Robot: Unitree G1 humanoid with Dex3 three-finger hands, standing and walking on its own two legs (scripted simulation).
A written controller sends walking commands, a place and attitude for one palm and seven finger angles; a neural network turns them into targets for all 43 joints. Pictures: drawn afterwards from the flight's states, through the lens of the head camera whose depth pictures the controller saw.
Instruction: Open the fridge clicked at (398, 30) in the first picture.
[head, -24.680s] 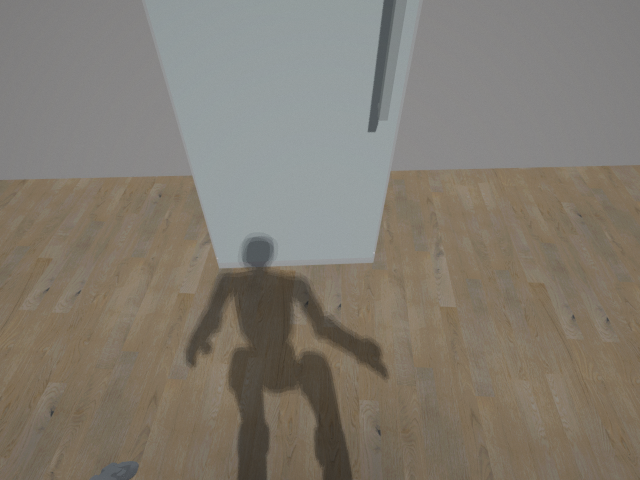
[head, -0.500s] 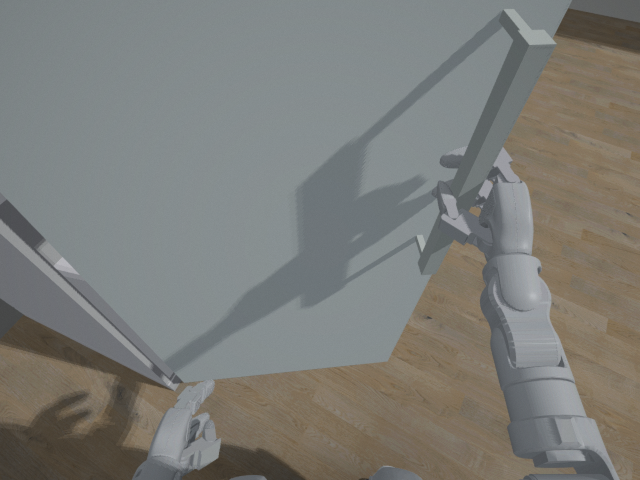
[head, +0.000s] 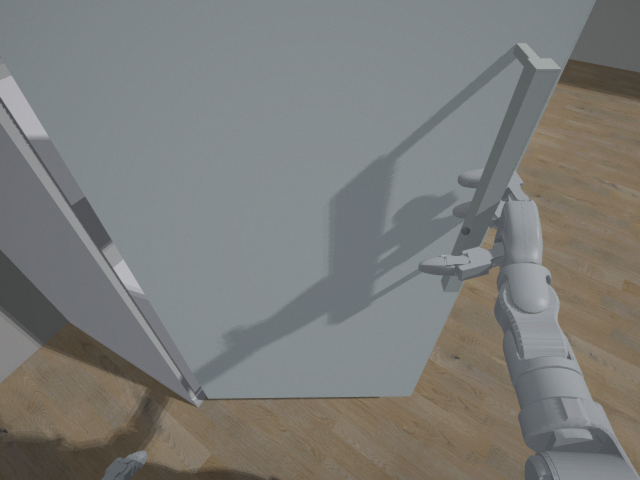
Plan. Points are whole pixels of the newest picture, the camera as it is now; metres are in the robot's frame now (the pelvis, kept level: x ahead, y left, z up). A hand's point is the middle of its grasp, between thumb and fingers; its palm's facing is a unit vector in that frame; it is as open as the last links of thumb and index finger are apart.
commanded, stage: loosen the grip on the handle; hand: right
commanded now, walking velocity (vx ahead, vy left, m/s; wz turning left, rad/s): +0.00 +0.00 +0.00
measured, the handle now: (478, 193) +0.45 -0.15 +0.14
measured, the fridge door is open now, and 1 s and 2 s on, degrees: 60 59 59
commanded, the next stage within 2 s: slip the hand off the handle in 0.18 s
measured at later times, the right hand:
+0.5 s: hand (494, 234) +0.41 -0.17 +0.11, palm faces +0.10 +0.98 -0.19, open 14.6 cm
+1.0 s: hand (541, 254) +0.38 -0.22 +0.12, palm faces +0.07 +0.98 -0.19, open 14.7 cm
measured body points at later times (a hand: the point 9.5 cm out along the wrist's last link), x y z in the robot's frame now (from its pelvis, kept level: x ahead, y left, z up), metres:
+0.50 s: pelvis +0.03 +0.00 +0.00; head +0.05 +0.01 +0.45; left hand +0.16 +0.25 -0.10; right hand +0.40 -0.22 +0.13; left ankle +0.03 +0.12 -0.72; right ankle +0.06 -0.12 -0.72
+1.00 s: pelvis +0.04 -0.01 +0.00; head +0.05 +0.00 +0.45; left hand +0.17 +0.24 -0.10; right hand +0.37 -0.27 +0.13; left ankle +0.03 +0.12 -0.72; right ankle +0.06 -0.12 -0.72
